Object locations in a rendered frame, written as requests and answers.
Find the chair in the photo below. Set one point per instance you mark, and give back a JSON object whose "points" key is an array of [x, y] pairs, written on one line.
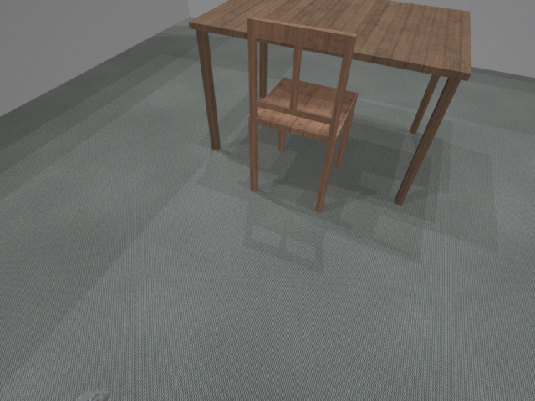
{"points": [[311, 110]]}

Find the table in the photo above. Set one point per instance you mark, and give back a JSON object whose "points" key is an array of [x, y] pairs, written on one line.
{"points": [[410, 36]]}

